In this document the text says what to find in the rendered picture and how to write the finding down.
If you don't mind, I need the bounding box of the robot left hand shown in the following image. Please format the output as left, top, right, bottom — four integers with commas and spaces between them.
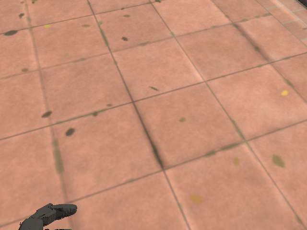
18, 203, 78, 230

